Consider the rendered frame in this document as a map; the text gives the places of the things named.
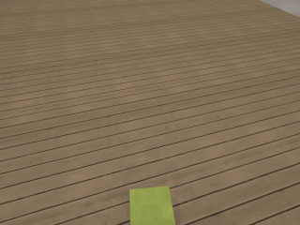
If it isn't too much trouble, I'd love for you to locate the carton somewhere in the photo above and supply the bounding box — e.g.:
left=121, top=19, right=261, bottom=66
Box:
left=129, top=186, right=175, bottom=225

